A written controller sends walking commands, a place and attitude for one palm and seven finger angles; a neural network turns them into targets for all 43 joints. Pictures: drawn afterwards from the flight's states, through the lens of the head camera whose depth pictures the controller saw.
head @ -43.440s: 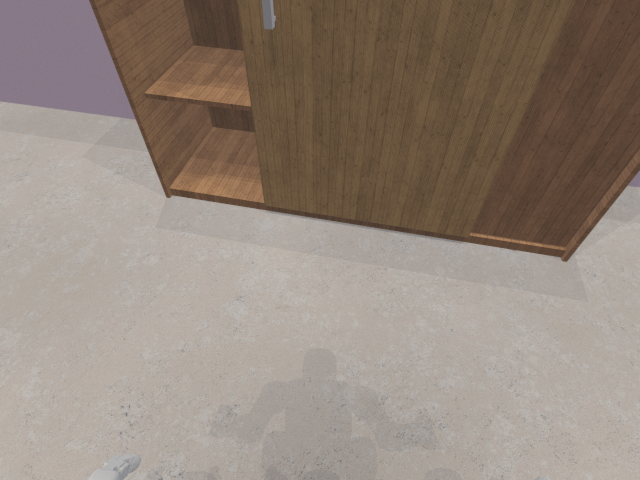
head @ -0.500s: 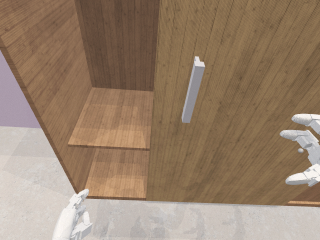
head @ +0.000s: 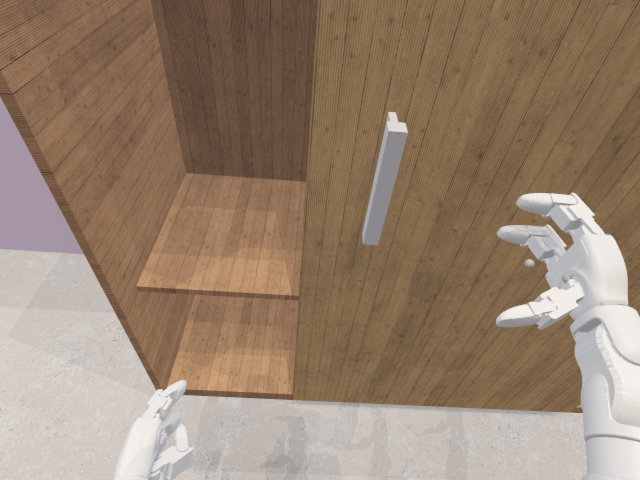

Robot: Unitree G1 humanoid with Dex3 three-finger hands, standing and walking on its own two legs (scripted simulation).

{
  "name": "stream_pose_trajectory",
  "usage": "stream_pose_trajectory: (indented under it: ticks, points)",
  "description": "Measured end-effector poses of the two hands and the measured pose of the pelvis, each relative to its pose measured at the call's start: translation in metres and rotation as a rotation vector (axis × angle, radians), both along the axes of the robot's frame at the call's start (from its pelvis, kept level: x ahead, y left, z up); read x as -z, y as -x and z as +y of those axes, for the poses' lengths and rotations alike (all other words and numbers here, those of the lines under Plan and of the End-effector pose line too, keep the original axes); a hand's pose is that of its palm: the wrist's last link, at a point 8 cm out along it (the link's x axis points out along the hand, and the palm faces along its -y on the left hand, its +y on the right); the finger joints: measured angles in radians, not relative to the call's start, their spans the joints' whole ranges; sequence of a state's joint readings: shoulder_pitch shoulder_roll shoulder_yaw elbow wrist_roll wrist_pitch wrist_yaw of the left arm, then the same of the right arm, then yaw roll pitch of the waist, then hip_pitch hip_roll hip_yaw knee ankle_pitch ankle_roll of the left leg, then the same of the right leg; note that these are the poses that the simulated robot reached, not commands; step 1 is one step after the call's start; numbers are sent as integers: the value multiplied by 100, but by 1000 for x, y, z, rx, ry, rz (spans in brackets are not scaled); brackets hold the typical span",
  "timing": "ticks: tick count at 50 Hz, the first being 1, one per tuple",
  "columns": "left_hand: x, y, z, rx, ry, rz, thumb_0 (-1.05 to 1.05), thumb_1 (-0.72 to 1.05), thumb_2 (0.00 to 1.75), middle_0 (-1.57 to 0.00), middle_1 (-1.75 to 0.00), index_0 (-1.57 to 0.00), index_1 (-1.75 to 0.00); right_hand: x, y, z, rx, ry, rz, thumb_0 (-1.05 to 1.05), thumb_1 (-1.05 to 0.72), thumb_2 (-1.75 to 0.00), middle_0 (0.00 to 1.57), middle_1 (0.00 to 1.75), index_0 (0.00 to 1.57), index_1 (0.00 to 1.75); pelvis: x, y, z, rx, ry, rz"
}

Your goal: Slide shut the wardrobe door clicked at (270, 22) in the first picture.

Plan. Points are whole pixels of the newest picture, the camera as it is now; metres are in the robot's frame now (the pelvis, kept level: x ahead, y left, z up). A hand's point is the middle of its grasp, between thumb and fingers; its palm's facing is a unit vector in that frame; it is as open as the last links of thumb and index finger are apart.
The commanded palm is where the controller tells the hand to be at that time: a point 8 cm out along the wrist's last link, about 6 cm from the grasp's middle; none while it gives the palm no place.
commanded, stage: move the hooked fingers beside the handle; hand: right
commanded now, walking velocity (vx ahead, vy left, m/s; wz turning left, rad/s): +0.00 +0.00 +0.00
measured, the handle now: (380, 182) +0.49 -0.06 +0.14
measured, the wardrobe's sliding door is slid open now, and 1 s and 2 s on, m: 0.38 0.38 0.38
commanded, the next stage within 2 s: none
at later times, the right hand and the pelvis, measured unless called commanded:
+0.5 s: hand (478, 235) +0.37 -0.17 +0.16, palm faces +0.00 +1.00 -0.01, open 14.0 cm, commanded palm +0.34 -0.22 +0.16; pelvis +0.00 +0.01 +0.00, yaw +1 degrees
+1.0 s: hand (430, 208) +0.42 -0.12 +0.16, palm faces +0.00 +1.00 -0.01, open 14.0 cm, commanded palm +0.40 -0.17 +0.15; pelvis +0.01 +0.00 +0.00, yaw +1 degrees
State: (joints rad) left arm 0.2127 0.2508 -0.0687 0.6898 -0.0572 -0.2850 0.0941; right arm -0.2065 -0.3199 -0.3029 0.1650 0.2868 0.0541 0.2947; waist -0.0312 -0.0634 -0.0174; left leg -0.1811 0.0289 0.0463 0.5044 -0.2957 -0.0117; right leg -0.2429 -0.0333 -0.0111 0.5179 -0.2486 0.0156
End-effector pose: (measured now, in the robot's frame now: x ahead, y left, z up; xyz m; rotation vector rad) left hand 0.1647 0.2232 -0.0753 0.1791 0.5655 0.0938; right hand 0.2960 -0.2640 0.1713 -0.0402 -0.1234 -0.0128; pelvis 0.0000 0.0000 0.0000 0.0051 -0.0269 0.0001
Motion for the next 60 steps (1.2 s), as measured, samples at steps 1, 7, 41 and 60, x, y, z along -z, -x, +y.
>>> stream_pose_trajectory:
  ticks: [1, 7, 41, 60]
  points:
    - [1, 1, 0, -2, 3, 3, 2, 90, 90, -20, -30, -20, -30, 1, -3, 3, 0, 0, 9, -2, 51, -30, 30, 120, 30, 120, 0, 0, 0, -1, 1, 1]
    - [3, 6, 4, -16, 11, 24, 2, 90, 90, -20, -30, -20, -30, 7, -12, 16, 5, 3, 41, -2, 50, -30, 30, 120, 30, 120, -1, -2, 2, -12, 5, 8]
    - [23, 41, 22, -80, 5, 199, 2, 90, 90, -20, -30, -20, -30, 15, -82, 67, -8, -25, 75, -2, 50, -30, 30, 120, 30, 120, 0, -4, 6, -20, 3, 39]
    - [35, 71, 22, -127, 25, 306, 1, 90, 90, -20, -30, -20, -30, 18, -118, 98, 4, -30, 74, -2, 50, -30, 32, 121, 30, 120, 1, -9, 1, -39, 6, 70]
